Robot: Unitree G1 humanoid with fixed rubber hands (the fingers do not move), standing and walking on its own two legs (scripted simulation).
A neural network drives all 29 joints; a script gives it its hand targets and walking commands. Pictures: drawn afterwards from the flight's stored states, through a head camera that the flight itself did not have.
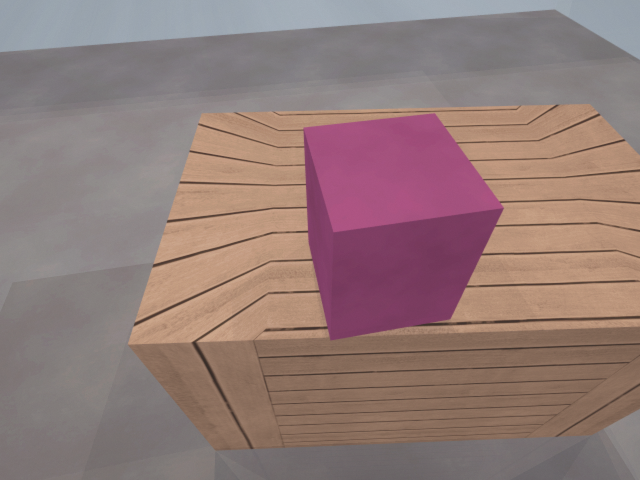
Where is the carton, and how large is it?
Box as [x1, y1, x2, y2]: [303, 113, 503, 340]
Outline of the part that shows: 434,113 303,127 308,240 330,340 449,319 499,217 503,207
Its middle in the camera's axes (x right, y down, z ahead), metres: +0.09 -0.02 +0.59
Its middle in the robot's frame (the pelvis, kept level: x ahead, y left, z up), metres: +0.48 -0.06 +0.04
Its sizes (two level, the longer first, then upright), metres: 0.210 0.200 0.250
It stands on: a pedestal, 0.65 m high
